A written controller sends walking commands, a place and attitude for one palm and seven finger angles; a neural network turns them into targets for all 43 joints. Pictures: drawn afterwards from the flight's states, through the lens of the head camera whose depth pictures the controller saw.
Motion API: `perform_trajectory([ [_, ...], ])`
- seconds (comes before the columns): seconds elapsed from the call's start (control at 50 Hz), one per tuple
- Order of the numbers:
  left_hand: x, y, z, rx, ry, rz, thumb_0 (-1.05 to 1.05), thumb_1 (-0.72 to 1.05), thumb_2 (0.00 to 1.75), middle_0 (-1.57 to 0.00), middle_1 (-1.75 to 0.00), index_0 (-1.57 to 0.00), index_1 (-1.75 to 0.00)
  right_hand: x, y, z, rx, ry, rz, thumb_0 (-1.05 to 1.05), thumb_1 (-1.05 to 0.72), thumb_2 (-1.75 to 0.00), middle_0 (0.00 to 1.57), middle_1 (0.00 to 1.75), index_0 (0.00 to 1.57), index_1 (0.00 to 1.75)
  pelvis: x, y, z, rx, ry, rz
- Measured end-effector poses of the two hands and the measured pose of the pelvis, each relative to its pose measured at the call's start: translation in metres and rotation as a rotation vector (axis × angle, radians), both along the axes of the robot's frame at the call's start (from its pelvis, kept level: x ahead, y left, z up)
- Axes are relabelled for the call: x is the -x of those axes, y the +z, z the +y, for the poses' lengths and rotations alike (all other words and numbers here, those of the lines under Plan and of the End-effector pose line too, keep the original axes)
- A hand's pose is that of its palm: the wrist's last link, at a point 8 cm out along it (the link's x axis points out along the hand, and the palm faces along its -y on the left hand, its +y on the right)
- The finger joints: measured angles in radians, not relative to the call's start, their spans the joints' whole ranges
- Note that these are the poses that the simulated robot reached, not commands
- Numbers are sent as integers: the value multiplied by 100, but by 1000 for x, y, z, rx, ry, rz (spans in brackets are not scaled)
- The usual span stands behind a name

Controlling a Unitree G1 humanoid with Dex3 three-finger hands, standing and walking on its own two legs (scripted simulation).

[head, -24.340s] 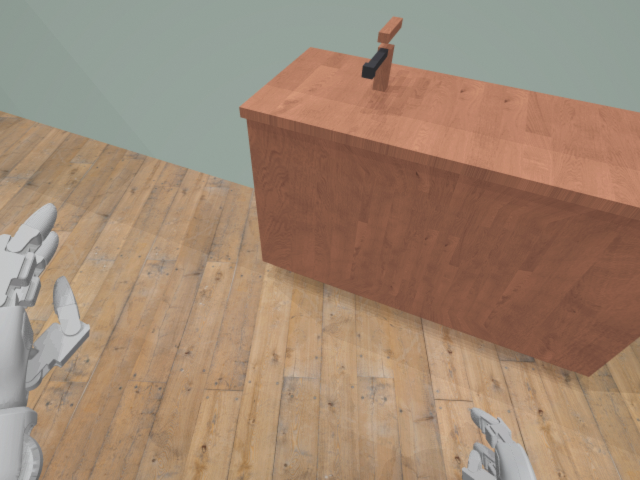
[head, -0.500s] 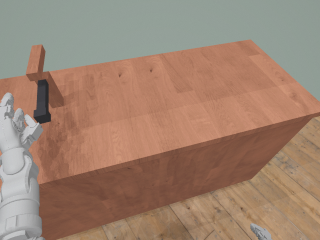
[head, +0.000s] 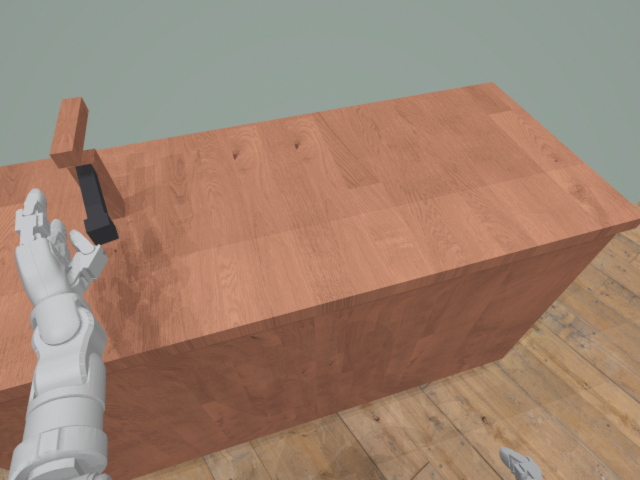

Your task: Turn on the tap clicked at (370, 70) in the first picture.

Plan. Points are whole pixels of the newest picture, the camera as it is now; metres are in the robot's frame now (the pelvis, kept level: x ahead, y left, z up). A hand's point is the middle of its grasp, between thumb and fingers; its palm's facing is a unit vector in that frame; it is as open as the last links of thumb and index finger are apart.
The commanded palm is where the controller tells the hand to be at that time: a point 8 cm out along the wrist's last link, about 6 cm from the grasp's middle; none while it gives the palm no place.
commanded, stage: push the lever round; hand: left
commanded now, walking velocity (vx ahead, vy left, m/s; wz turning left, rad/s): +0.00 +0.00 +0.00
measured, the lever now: (101, 229) +0.40 +0.30 +0.09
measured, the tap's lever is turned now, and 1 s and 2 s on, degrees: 12 40 66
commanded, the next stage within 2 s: none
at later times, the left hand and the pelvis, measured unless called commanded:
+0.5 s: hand (140, 238) +0.38 +0.25 +0.09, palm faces +0.66 -0.75 -0.05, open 7.6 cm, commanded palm +0.34 +0.27 +0.09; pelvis -0.01 +0.00 +0.00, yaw +1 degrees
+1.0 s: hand (165, 223) +0.41 +0.23 +0.09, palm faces +0.74 -0.67 -0.06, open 7.7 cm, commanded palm +0.37 +0.25 +0.09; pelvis +0.00 +0.00 +0.00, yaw +0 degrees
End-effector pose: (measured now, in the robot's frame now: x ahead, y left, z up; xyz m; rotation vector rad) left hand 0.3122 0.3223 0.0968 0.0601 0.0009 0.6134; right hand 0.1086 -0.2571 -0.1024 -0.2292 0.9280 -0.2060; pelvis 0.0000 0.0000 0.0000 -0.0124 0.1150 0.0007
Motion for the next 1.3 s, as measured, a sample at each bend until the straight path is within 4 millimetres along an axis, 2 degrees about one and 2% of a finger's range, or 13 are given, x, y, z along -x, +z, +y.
perform_trajectory([
  [0.3, -8, -1, -27, 10, 63, -3, 1, 93, 92, -15, -15, -15, -15, -8, 0, 10, -13, 27, -17, 1, -91, -90, 20, 30, 20, 30, 5, -1, 2, -1, 7, -3],
  [0.56, -25, -1, -52, 13, 124, 9, 0, 94, 92, -15, -15, -15, -15, -1, -5, 11, -19, 24, 12, 1, -91, -90, 20, 30, 21, 30, 5, -1, 1, -2, 5, 8],
  [0.88, -38, -1, -68, 17, 204, 27, 0, 93, 91, -15, -15, -15, -15, 13, -8, 3, -11, 1, 65, 1, -91, -90, 20, 30, 20, 30, 4, -2, -1, -2, 3, 17],
  [1.16, -61, -4, -84, 37, 255, 48, 0, 92, 91, -15, -15, -15, -15, 21, -13, 5, -21, 4, 112, 1, -91, -90, 20, 30, 20, 30, 1, -3, -1, -2, 2, 47],
  [1.3, -72, -9, -85, 48, 294, 73, -1, 92, 91, -15, -15, -15, -15, 30, -16, 5, -22, -2, 152, 0, -91, -90, 20, 30, 20, 30, 0, -5, -1, -1, 3, 64],
])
